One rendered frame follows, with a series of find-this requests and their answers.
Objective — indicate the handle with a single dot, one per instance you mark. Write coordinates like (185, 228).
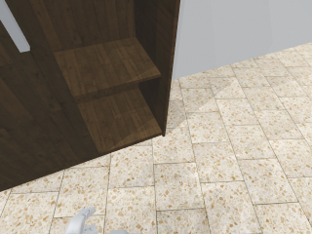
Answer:
(12, 27)

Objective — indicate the left robot hand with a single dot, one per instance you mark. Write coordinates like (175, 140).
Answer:
(76, 224)

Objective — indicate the wardrobe door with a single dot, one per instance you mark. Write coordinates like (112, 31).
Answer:
(41, 127)

